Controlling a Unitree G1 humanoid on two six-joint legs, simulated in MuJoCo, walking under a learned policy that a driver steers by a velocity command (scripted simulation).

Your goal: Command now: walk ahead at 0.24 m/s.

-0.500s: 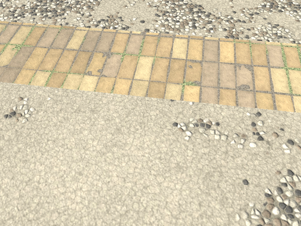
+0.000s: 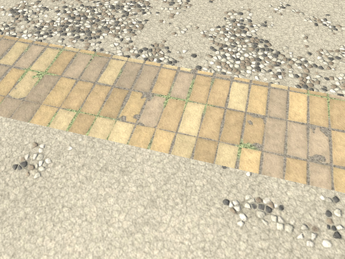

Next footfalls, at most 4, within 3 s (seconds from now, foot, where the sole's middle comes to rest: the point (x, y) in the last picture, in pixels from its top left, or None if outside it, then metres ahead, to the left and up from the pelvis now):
0.34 right None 0.15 -0.13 -0.76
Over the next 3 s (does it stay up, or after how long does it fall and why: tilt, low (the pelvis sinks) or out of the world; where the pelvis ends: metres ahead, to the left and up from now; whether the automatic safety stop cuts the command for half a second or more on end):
stays up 0.19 -0.04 0.01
